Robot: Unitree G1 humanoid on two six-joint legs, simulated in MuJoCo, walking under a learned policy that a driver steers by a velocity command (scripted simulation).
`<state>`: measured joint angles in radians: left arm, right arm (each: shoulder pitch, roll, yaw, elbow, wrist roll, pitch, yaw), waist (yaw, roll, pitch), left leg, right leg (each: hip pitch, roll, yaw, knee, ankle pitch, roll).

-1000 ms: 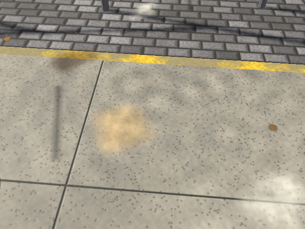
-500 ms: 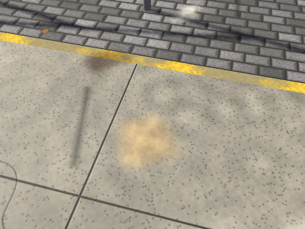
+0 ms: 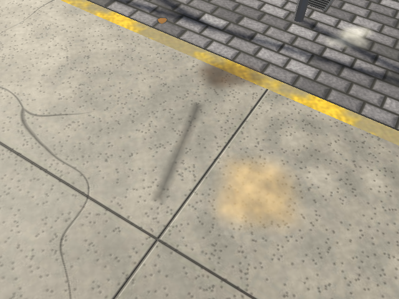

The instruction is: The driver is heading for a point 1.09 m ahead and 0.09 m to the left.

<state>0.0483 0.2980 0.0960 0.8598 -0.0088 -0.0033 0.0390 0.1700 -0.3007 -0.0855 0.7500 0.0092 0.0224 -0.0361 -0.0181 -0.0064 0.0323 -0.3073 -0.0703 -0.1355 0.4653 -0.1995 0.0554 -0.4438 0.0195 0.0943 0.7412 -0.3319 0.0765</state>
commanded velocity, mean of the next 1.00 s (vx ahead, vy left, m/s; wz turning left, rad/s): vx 0.00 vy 0.00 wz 0.28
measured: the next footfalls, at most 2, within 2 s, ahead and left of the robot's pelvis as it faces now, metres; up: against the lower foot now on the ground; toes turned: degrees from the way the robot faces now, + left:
right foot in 0.10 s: +0.06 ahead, -0.14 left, +0.00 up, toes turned +9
left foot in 0.50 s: +0.02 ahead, +0.13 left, +0.00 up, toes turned +14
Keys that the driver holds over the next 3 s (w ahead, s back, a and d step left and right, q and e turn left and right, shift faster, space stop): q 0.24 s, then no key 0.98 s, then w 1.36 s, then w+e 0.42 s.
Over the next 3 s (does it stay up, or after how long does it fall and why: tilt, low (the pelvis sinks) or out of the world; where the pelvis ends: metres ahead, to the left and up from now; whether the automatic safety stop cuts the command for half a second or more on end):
stays up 0.85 0.19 -0.03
